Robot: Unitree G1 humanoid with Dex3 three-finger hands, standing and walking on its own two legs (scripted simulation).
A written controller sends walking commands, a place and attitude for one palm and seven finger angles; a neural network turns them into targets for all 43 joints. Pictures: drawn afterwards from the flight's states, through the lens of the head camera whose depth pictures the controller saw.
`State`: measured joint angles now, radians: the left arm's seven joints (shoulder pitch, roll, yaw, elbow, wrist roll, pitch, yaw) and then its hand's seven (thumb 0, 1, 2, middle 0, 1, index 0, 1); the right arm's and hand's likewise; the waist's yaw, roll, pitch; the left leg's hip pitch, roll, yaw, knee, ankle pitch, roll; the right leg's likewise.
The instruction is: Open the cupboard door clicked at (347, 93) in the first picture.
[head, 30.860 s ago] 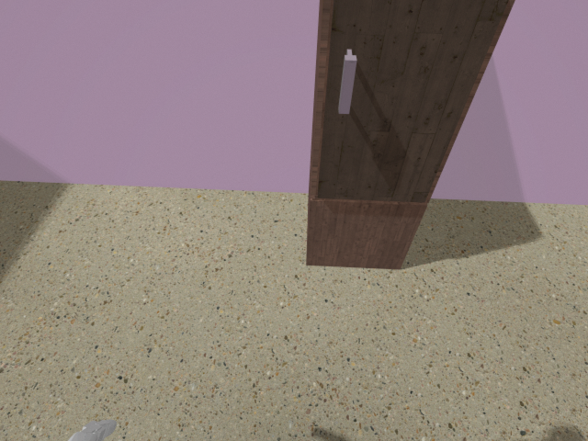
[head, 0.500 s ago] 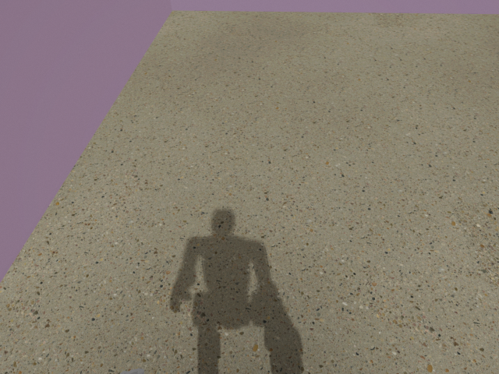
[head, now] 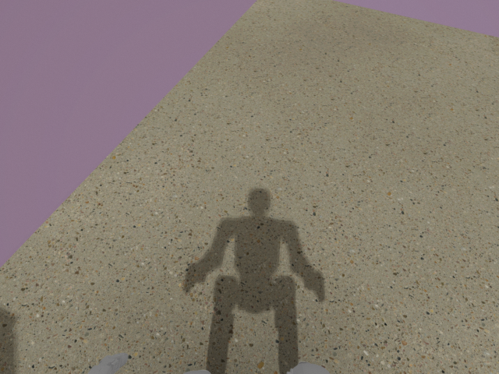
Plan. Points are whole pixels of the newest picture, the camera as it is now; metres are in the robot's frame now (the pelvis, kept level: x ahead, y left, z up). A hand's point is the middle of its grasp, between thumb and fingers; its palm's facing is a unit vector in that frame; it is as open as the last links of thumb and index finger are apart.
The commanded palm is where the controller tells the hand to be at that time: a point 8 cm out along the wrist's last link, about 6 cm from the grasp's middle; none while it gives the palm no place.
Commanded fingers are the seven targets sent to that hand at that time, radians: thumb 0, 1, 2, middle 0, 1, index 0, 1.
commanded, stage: turn to face it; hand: left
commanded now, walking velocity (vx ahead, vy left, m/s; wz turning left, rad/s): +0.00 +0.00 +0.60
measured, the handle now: out of the picture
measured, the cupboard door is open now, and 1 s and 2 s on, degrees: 48 48 48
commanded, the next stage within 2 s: none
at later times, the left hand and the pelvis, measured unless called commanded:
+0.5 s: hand out of the picture +0.00 +0.17 -0.18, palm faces +0.36 -0.90 -0.24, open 7.4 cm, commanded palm none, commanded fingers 0.00 0.90 0.90 -0.20 -0.30 -0.20 -0.30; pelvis +0.03 -0.03 -0.01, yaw +21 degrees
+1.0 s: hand out of the picture +0.04 +0.13 -0.15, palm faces +0.59 -0.76 -0.27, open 7.4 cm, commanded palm none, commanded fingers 0.00 0.90 0.90 -0.20 -0.30 -0.20 -0.30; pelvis +0.08 -0.08 +0.01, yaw +39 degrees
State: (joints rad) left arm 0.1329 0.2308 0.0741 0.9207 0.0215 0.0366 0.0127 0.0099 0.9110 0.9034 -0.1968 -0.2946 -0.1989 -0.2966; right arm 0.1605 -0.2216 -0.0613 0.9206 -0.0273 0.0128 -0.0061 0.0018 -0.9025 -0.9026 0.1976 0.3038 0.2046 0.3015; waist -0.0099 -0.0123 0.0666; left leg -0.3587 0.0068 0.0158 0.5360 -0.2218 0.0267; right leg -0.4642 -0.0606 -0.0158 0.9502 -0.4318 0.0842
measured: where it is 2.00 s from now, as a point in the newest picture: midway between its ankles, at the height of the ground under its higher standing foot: outside the picture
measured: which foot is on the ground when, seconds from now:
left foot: down 0.00-0.12, up 0.14-0.46, down 0.48-0.80, up 0.82-1.00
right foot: up 0.00-0.10, down 0.12-0.48, up 0.50-0.78, down 0.80-1.00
